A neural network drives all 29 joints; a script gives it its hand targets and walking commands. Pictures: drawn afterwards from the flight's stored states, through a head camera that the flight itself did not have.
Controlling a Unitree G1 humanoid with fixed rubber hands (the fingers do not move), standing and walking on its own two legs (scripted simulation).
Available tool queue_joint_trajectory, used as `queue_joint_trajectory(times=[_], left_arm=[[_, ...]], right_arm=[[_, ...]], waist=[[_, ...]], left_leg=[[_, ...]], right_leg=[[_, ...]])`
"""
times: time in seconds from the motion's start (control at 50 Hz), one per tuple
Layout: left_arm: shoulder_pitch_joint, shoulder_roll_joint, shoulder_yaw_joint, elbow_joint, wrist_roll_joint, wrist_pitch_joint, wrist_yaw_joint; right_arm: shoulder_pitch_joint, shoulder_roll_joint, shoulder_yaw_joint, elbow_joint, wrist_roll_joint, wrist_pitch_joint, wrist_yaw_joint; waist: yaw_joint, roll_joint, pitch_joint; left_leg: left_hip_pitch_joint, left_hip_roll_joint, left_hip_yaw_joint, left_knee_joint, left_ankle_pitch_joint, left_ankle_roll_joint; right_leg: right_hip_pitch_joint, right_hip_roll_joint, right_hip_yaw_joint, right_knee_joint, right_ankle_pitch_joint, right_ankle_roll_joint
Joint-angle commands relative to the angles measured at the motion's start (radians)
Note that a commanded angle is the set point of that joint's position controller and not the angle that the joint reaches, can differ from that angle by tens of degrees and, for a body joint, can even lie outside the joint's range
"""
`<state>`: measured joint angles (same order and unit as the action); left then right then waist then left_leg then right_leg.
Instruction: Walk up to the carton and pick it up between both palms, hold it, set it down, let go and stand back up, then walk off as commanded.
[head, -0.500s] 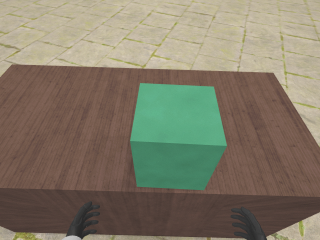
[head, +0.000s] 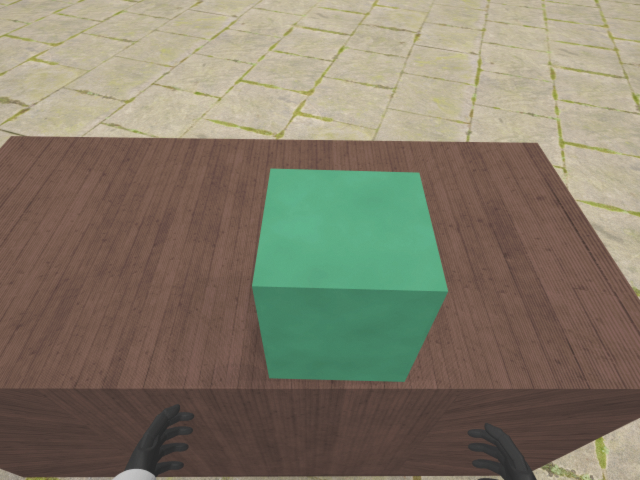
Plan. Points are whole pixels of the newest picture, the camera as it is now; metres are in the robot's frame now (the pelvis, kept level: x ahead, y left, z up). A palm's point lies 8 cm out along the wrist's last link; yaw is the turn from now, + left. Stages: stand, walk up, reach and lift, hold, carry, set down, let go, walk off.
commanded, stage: stand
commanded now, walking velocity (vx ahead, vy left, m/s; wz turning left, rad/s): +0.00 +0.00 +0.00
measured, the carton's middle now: (340, 280) +0.39 -0.01 +0.00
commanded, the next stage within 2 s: walk off in 0.38 s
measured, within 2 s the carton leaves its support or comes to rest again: neither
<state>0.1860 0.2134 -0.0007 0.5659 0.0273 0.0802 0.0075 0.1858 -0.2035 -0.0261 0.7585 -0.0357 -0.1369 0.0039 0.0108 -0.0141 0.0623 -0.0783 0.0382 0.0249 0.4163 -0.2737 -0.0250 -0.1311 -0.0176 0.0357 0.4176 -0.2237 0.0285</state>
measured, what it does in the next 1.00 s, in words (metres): walks backwards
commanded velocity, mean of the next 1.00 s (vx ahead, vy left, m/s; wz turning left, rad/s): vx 0.00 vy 0.00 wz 0.00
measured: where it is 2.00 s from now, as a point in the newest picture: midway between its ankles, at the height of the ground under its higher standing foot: outside the picture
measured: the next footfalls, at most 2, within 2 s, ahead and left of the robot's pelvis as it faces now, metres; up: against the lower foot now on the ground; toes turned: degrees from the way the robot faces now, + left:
left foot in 1.18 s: -0.16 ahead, +0.12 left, +0.00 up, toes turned -2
right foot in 1.74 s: -0.33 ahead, -0.11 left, +0.00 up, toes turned +3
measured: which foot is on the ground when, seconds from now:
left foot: down 0.00-0.84, up 0.86-1.00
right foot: down 0.00-1.00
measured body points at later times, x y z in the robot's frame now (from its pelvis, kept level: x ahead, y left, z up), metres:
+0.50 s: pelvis -0.02 +0.00 +0.00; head -0.02 +0.00 +0.45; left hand +0.06 +0.30 -0.12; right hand +0.08 -0.29 -0.12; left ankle -0.03 +0.13 -0.74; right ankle +0.00 -0.14 -0.74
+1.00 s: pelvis -0.11 -0.01 -0.03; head -0.06 -0.03 +0.42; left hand -0.06 +0.31 -0.12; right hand +0.04 -0.33 -0.14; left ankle -0.13 +0.12 -0.66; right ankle -0.06 -0.13 -0.74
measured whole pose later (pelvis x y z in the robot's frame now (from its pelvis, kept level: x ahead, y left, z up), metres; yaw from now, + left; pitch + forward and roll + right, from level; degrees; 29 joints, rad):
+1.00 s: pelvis -0.11 -0.01 -0.03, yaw +1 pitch -3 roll +1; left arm 0.23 0.37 0.05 0.83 0.06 0.03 0.01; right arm 0.13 -0.43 -0.08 0.79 -0.02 0.09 0.00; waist 0.05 0.04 0.17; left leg -0.48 -0.16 -0.13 1.22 -0.57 0.03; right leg -0.37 0.00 0.07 0.72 -0.30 -0.01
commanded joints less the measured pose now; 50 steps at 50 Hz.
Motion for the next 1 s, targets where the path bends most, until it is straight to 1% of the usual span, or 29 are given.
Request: queue_joint_trajectory(times=[0.0, 0.12, 0.14, 0.18, 0.2, 0.24, 0.3, 0.34, 0.36, 0.4, 0.52, 0.54, 0.56, 0.58, 0.64, 0.66, 0.68, 0.7, 0.72, 0.76, 0.78, 0.8, 0.82, 0.84, 0.86, 0.88, 0.9, 0.94, 0.98], left_arm=[[0.001, 0.239, 0.097, -0.005, 0.005, -0.075, 0.013], [-0.057, 0.279, 0.087, 0.054, 0.013, -0.104, 0.004], [-0.01, 0.295, 0.079, 0.089, 0.011, -0.107, 0.003], [-0.043, 0.278, 0.062, 0.132, 0.011, -0.107, -0.001], [-0.024, 0.295, 0.06, 0.149, 0.004, -0.104, -0.009], [-0.031, 0.341, 0.071, 0.168, 0.009, -0.106, -0.002], [-0.045, 0.341, 0.066, 0.214, 0.013, -0.108, 0.005], [-0.056, 0.36, 0.066, 0.24, 0.003, -0.11, -0.008], [-0.043, 0.332, 0.06, 0.25, 0.005, -0.118, -0.012], [-0.067, 0.343, 0.061, 0.264, 0.019, -0.116, -0.008], [0.002, 0.375, 0.054, 0.346, -0.003, -0.123, -0.006], [-0.047, 0.395, 0.06, 0.348, 0.007, -0.127, -0.002], [-0.071, 0.382, 0.092, 0.307, -0.016, -0.098, 0.0], [-0.038, 0.386, 0.102, 0.292, -0.017, -0.1, 0.0], [-0.004, 0.377, 0.111, 0.273, -0.011, -0.086, 0.005], [0.024, 0.366, 0.111, 0.264, -0.012, -0.079, 0.0], [0.026, 0.356, 0.115, 0.251, -0.008, -0.064, -0.001], [0.074, 0.349, 0.12, 0.251, -0.007, -0.054, -0.003], [0.077, 0.356, 0.123, 0.257, -0.003, -0.053, -0.004], [0.128, 0.368, 0.128, 0.242, -0.001, -0.042, -0.005], [0.193, 0.373, 0.135, 0.263, -0.006, -0.043, -0.01], [0.17, 0.4, 0.145, 0.244, 0.012, -0.062, -0.004], [0.113, 0.469, 0.144, 0.202, 0.021, -0.081, 0.002], [0.06, 0.494, 0.142, 0.177, 0.035, -0.09, 0.008], [0.034, 0.495, 0.146, 0.18, 0.033, -0.09, 0.012], [-0.008, 0.501, 0.141, 0.143, 0.034, -0.079, 0.016], [-0.065, 0.484, 0.133, 0.156, 0.039, -0.082, 0.021], [-0.101, 0.448, 0.126, 0.129, 0.03, -0.078, 0.023], [-0.027, 0.432, 0.138, 0.124, 0.021, -0.082, 0.026]], right_arm=[[-0.017, -0.247, -0.069, -0.08, 0.01, 0.069, -0.024], [-0.043, -0.267, -0.051, -0.046, 0.007, 0.089, -0.007], [-0.03, -0.276, -0.045, -0.035, 0.002, 0.092, -0.004], [-0.02, -0.302, -0.047, -0.013, 0.006, 0.098, -0.005], [0.008, -0.285, -0.041, -0.009, 0.016, 0.091, -0.008], [-0.005, -0.333, -0.039, 0.017, 0.008, 0.115, 0.003], [0.003, -0.331, -0.039, 0.025, 0.021, 0.102, -0.008], [-0.027, -0.336, -0.023, 0.054, 0.016, 0.106, 0.002], [-0.021, -0.377, -0.031, 0.053, 0.01, 0.115, -0.003], [-0.033, -0.346, -0.031, 0.077, 0.015, 0.108, -0.001], [-0.018, -0.366, -0.014, 0.136, 0.013, 0.101, 0.003], [-0.009, -0.347, -0.018, 0.136, 0.015, 0.108, 0.003], [-0.041, -0.406, -0.061, 0.107, 0.026, 0.133, 0.001], [0.012, -0.409, -0.067, 0.096, 0.028, 0.141, 0.004], [0.034, -0.412, -0.084, 0.063, 0.027, 0.157, 0.002], [0.019, -0.404, -0.087, 0.033, 0.019, 0.158, 0.002], [0.026, -0.428, -0.097, 0.005, 0.03, 0.167, 0.001], [-0.037, -0.435, -0.104, -0.037, 0.015, 0.167, -0.004], [-0.037, -0.453, -0.107, -0.045, 0.005, 0.173, -0.002], [-0.121, -0.482, -0.11, -0.075, -0.005, 0.183, -0.012], [-0.182, -0.455, -0.103, -0.1, 0.003, 0.181, -0.012], [-0.16, -0.396, -0.096, -0.081, 0.0, 0.189, -0.015], [-0.134, -0.341, -0.084, -0.094, 0.005, 0.192, -0.017], [-0.116, -0.348, -0.087, -0.076, -0.002, 0.199, -0.03], [-0.066, -0.362, -0.093, -0.068, 0.007, 0.209, -0.029], [-0.038, -0.367, -0.097, -0.058, 0.005, 0.214, -0.029], [-0.022, -0.378, -0.102, -0.043, 0.01, 0.213, -0.024], [0.015, -0.421, -0.118, -0.035, 0.02, 0.208, -0.019], [0.009, -0.4, -0.109, -0.057, 0.026, 0.196, -0.011]], waist=[[0.018, -0.067, -0.124], [-0.018, 0.09, -0.152], [0.01, 0.009, -0.149], [-0.004, 0.075, -0.092], [-0.017, -0.021, -0.1], [-0.004, 0.056, -0.034], [-0.026, -0.032, -0.085], [-0.004, -0.016, -0.103], [-0.011, 0.079, -0.055], [-0.013, 0.0, -0.036], [0.008, 0.031, -0.023], [-0.009, -0.067, 0.007], [-0.007, 0.004, 0.076], [-0.024, 0.057, 0.025], [-0.018, -0.012, -0.075], [-0.012, 0.068, -0.125], [-0.016, 0.087, -0.108], [0.025, 0.197, -0.136], [0.017, 0.232, -0.099], [0.06, 0.226, -0.088], [0.112, 0.173, -0.07], [0.096, 0.037, -0.032], [0.08, -0.287, -0.037], [0.056, -0.198, -0.069], [0.024, -0.2, -0.079], [0.023, -0.141, -0.081], [0.007, -0.174, -0.067], [-0.011, -0.195, -0.028], [0.02, -0.2, -0.055]], left_leg=[[-0.051, 0.059, -0.04, 0.021, 0.282, 0.055], [-0.065, 0.041, -0.035, 0.014, 0.224, 0.053], [-0.083, 0.051, -0.056, 0.024, 0.272, 0.06], [-0.088, 0.052, -0.054, 0.015, 0.214, 0.064], [-0.105, 0.074, -0.087, 0.011, 0.169, 0.064], [-0.153, 0.067, -0.095, -0.026, 0.144, 0.078], [-0.072, 0.05, -0.069, -0.019, 0.118, 0.064], [-0.104, 0.069, -0.092, -0.037, 0.124, 0.07], [-0.099, 0.057, -0.077, -0.026, 0.144, 0.067], [-0.113, 0.073, -0.109, -0.053, 0.104, 0.068], [-0.133, 0.074, -0.107, -0.076, 0.099, 0.075], [-0.122, 0.075, -0.126, -0.072, 0.124, 0.071], [-0.187, 0.052, -0.091, 0.061, 0.352, 0.116], [-0.19, 0.041, -0.078, 0.083, 0.384, 0.118], [-0.159, 0.061, -0.133, 0.159, 0.37, 0.17], [-0.144, 0.078, -0.12, 0.161, 0.364, 0.182], [-0.226, 0.138, -0.208, 0.082, 0.324, 0.231], [-0.257, 0.209, -0.256, 0.076, 0.354, 0.264], [-0.323, 0.243, -0.287, 0.064, 0.328, 0.273], [-0.465, 0.28, -0.295, 0.075, 0.275, 0.306], [-0.523, 0.205, -0.202, 0.187, 0.113, 0.247], [-0.468, 0.046, -0.101, 0.392, 0.058, 0.143], [-0.425, -0.166, -0.005, 0.669, -0.289, 0.08], [-0.41, -0.185, -0.132, 0.768, -0.427, 0.068], [-0.388, -0.173, -0.173, 0.839, -0.436, 0.056], [-0.348, -0.168, -0.192, 0.859, -0.393, 0.064], [-0.353, -0.173, -0.235, 0.865, -0.359, 0.07], [-0.394, -0.189, -0.203, 0.894, -0.284, 0.045], [-0.442, -0.152, -0.168, 0.782, -0.236, 0.025]], right_leg=[[-0.021, -0.07, 0.025, 0.013, 0.24, -0.039], [-0.037, -0.076, 0.05, 0.033, 0.252, -0.059], [-0.015, -0.063, 0.007, 0.038, 0.27, -0.05], [-0.05, -0.077, 0.05, 0.016, 0.231, -0.058], [-0.054, -0.086, 0.044, 0.018, 0.193, -0.073], [-0.028, -0.081, 0.044, 0.004, 0.191, -0.062], [-0.073, -0.077, 0.062, -0.011, 0.121, -0.065], [-0.049, -0.071, 0.045, -0.017, 0.086, -0.052], [-0.066, -0.092, 0.068, -0.044, 0.118, -0.061], [-0.078, -0.065, 0.033, -0.031, 0.088, -0.06], [-0.027, -0.077, 0.054, -0.056, 0.124, -0.056], [-0.066, -0.08, 0.067, -0.066, 0.075, -0.059], [-0.135, -0.083, 0.07, 0.05, 0.347, -0.093], [-0.118, -0.07, 0.071, 0.111, 0.382, -0.099], [-0.117, -0.042, 0.078, 0.195, 0.366, -0.152], [-0.111, -0.035, 0.08, 0.245, 0.342, -0.144], [-0.095, 0.05, 0.001, 0.392, 0.19, -0.116], [-0.076, 0.053, 0.004, 0.471, -0.049, -0.126], [-0.072, 0.059, -0.016, 0.483, -0.156, -0.11], [0.003, 0.026, 0.038, 0.523, -0.251, -0.094], [0.05, -0.002, 0.089, 0.424, -0.168, -0.106], [-0.013, -0.107, 0.212, 0.154, -0.006, -0.113], [-0.107, -0.268, 0.474, -0.045, 0.328, -0.202], [-0.106, -0.326, 0.536, -0.017, 0.533, -0.22], [-0.134, -0.315, 0.516, 0.01, 0.507, -0.281], [-0.236, -0.302, 0.483, -0.01, 0.322, -0.29], [-0.247, -0.268, 0.448, 0.012, 0.247, -0.293], [-0.205, -0.203, 0.327, 0.028, 0.242, -0.254], [-0.069, -0.195, 0.309, 0.069, 0.265, -0.237]])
